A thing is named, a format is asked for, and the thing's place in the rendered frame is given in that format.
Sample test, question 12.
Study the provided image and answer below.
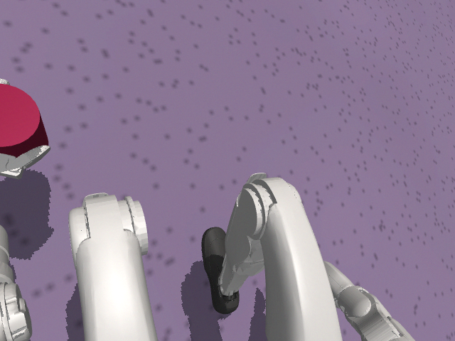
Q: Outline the right robot arm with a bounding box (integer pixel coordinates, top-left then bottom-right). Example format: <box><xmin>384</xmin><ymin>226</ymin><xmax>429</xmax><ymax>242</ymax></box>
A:
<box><xmin>337</xmin><ymin>286</ymin><xmax>415</xmax><ymax>341</ymax></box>

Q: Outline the right robot foot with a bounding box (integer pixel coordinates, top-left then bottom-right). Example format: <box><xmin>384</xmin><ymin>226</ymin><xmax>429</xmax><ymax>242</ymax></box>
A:
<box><xmin>202</xmin><ymin>227</ymin><xmax>240</xmax><ymax>314</ymax></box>

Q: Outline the right robot hand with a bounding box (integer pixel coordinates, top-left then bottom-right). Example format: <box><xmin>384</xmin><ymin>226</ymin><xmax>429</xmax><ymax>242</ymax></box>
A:
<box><xmin>323</xmin><ymin>261</ymin><xmax>354</xmax><ymax>308</ymax></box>

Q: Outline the left robot hand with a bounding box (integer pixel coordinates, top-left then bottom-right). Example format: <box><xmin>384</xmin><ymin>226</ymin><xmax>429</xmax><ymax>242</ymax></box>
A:
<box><xmin>0</xmin><ymin>78</ymin><xmax>50</xmax><ymax>179</ymax></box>

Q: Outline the left robot arm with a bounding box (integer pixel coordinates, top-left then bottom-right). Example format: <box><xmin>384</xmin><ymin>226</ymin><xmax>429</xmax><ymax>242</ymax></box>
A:
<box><xmin>0</xmin><ymin>225</ymin><xmax>32</xmax><ymax>341</ymax></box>

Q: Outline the can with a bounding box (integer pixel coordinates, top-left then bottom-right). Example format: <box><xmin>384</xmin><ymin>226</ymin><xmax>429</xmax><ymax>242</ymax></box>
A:
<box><xmin>0</xmin><ymin>84</ymin><xmax>48</xmax><ymax>158</ymax></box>

